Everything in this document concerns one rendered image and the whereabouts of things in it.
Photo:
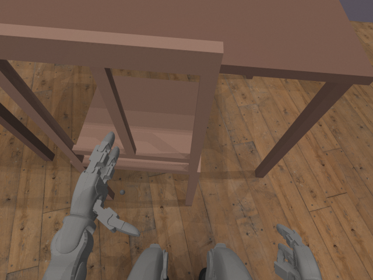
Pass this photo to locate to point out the right robot thigh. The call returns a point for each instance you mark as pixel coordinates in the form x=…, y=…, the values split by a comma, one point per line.
x=224, y=264

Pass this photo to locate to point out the right robot hand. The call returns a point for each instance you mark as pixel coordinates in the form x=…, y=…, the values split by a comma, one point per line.
x=301, y=263

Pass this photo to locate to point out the left robot hand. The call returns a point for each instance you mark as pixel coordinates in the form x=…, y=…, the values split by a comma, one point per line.
x=92, y=183

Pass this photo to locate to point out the chair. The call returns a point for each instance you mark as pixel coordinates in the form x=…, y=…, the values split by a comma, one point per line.
x=159, y=125

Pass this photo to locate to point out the left robot thigh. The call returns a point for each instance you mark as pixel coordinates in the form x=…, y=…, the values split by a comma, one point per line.
x=152, y=264

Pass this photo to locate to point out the table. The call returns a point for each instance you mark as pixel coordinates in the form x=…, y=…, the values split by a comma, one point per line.
x=311, y=40

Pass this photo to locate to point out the robot thigh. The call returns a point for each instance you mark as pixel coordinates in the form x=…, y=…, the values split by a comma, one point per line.
x=224, y=264
x=152, y=264

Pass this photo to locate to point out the robot left forearm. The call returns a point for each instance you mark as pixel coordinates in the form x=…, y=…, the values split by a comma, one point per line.
x=70, y=249

